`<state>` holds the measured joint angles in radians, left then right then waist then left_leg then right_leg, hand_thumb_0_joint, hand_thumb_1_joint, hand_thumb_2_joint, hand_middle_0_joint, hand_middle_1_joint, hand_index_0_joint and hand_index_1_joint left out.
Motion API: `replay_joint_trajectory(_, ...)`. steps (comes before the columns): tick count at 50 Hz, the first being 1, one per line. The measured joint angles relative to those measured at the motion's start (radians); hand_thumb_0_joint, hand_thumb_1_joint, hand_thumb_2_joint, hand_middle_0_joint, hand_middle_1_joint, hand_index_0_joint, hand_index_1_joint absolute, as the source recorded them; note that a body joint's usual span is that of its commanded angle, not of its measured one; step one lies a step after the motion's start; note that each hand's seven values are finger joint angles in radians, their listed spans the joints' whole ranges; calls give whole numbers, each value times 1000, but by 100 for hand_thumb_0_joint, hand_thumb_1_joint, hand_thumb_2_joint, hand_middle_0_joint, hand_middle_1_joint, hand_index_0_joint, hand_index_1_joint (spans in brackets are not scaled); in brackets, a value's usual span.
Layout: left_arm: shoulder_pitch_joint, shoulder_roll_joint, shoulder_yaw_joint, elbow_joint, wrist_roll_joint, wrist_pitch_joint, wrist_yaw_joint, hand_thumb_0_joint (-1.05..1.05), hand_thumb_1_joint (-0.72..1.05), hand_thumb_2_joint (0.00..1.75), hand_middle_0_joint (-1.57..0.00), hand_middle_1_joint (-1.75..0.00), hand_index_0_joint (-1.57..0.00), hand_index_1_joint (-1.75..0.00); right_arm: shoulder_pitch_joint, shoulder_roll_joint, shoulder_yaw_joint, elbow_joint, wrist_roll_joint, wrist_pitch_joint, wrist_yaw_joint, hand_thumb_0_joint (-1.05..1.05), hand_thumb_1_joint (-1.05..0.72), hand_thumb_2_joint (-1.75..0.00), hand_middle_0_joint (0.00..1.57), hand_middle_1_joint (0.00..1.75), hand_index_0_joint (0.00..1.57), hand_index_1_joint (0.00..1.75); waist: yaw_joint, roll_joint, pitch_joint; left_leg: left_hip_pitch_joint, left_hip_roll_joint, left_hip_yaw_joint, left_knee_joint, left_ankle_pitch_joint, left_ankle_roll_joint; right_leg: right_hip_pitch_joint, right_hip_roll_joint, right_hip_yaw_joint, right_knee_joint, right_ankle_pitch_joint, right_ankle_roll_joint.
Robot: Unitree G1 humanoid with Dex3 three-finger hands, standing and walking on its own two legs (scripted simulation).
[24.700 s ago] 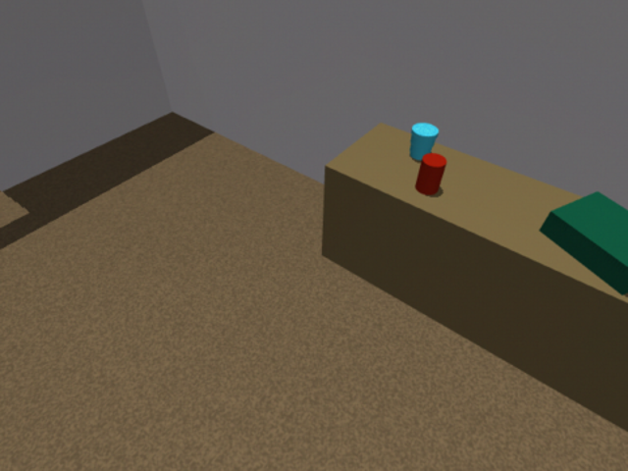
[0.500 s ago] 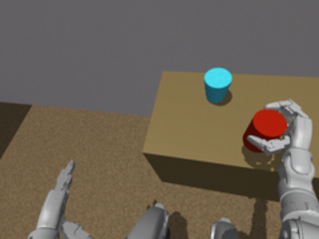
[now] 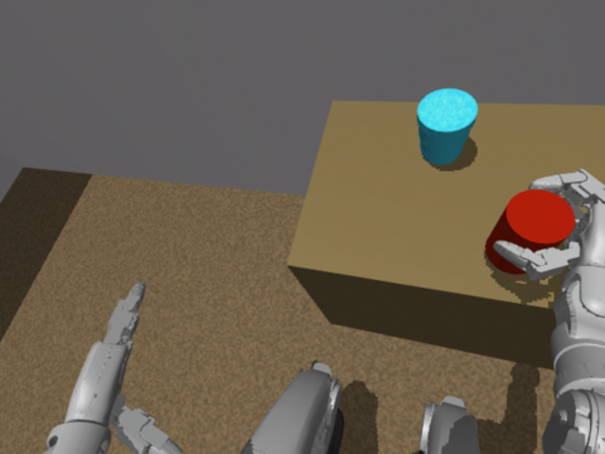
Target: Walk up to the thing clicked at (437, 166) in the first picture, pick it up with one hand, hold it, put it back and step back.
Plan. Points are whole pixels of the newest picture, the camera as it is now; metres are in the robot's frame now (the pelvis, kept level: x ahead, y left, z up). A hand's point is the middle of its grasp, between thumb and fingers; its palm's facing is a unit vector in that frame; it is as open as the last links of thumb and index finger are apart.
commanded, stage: lower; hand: right
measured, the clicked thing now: (524, 234) +0.46 -0.17 -0.07
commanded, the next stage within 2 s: loosen in 0.40 s
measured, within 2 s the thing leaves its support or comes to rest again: rests again in 0.26 s
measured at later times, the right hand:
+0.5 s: hand (533, 228) +0.47 -0.18 -0.07, palm faces +0.10 +0.99 +0.02, open 10.6 cm
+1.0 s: hand (540, 218) +0.48 -0.19 -0.06, palm faces +0.11 +0.99 +0.01, open 12.6 cm
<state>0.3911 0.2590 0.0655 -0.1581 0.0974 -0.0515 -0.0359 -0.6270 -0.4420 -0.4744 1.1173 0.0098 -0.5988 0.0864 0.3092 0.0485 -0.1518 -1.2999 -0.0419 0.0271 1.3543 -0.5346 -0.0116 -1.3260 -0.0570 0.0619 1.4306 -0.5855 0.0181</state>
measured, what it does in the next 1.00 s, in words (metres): stands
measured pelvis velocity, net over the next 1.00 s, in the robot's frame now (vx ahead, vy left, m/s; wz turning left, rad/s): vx -0.02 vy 0.00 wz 0.01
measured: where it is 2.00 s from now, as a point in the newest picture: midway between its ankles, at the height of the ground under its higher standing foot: outside the picture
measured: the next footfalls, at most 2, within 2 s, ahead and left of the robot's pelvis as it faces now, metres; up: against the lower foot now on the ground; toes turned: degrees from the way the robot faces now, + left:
none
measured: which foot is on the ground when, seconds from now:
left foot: down 0.00-1.00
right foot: down 0.00-1.00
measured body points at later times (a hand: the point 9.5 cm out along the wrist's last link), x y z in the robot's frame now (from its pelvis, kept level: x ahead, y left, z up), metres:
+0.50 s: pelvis -0.01 +0.00 -0.03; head +0.16 -0.07 +0.38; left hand +0.17 +0.26 +0.05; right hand +0.46 -0.24 -0.07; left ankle +0.05 +0.13 -0.59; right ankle +0.03 -0.12 -0.59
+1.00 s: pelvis -0.02 +0.00 -0.04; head +0.15 -0.07 +0.38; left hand +0.15 +0.26 +0.06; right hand +0.47 -0.24 -0.06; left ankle +0.05 +0.13 -0.59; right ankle +0.03 -0.12 -0.59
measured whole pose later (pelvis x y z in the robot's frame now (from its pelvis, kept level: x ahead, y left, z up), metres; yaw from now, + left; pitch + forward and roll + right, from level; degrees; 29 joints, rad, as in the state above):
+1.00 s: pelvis -0.02 +0.00 -0.04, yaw +1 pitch +29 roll +5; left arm 0.45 0.29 0.10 -0.31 0.09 -0.07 -0.06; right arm -0.72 -0.51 -0.50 1.15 -0.02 -0.58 0.10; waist 0.34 0.03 -0.18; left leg -1.45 -0.04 0.05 1.48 -0.55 -0.01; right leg -1.48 -0.05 0.09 1.58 -0.61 0.02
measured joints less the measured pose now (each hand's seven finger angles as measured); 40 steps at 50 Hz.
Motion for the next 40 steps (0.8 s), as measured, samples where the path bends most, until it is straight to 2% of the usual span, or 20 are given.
replay_joint_trajectory(8,0,1,-11,-22,7,-3,-3,-1,-51,5,-5,-5,-5,-4,-2,-24,5,-7,-10,3,-1,-5,59,-100,72,110,80,115,17,3,-15,-47,-5,13,39,-10,2,-54,-4,16,49,-14,4)
replay_joint_trajectory(15,3,10,-3,-41,7,0,-6,-1,-51,4,-5,-5,-5,-4,-12,-35,3,9,-9,4,-10,-5,59,-100,72,110,79,115,21,-7,-15,-69,-7,17,62,-15,2,-78,-5,21,77,-21,3)
replay_joint_trajectory(22,9,18,0,-83,2,-2,-9,-1,-52,4,-5,-5,-5,-4,-31,-47,-14,27,-11,-1,1,-5,58,-100,71,111,79,115,32,-6,-11,-96,-6,20,88,-18,3,-105,-3,24,101,-22,5)
replay_joint_trajectory(31,27,31,21,-117,-3,-12,-14,-1,-50,3,-6,-5,-6,-4,-45,-50,-26,30,-18,-4,10,-5,59,-99,73,109,81,113,31,-11,-20,-122,-6,26,114,-21,3,-133,-1,32,129,-26,6)
replay_joint_trajectory(40,42,29,24,-130,-3,-11,-15,-1,-48,2,-6,-6,-7,-4,-73,-60,-24,20,-20,-2,7,-3,54,-75,85,91,89,93,34,-11,-19,-138,-3,23,127,-19,1,-150,3,29,141,-23,4)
